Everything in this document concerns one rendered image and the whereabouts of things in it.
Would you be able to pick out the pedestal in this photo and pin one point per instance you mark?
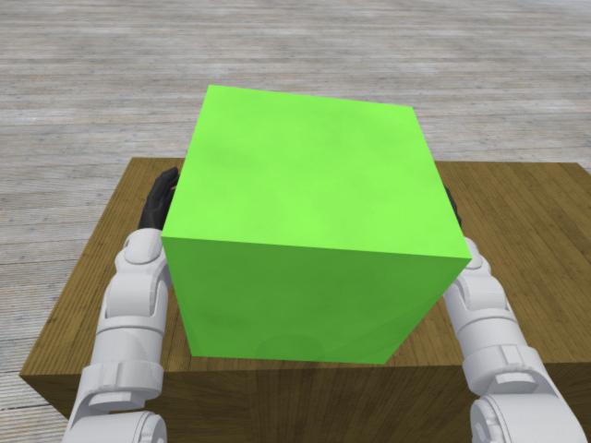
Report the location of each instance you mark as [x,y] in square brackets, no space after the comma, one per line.
[531,221]

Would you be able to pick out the robot left forearm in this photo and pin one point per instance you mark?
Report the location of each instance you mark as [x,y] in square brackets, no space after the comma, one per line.
[125,369]

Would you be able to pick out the carton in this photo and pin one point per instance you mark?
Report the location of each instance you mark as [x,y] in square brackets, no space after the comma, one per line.
[308,228]

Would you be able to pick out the robot right forearm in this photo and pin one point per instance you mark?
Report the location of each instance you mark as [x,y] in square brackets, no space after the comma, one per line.
[497,359]

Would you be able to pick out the robot left hand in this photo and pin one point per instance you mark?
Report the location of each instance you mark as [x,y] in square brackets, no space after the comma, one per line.
[159,200]

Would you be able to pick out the robot right upper arm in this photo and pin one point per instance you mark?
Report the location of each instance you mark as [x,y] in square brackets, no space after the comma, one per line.
[523,418]

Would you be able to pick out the robot left upper arm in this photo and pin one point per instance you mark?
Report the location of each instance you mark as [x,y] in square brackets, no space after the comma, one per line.
[137,427]

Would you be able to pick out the robot right hand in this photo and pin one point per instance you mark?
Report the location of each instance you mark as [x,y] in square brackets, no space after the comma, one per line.
[454,207]

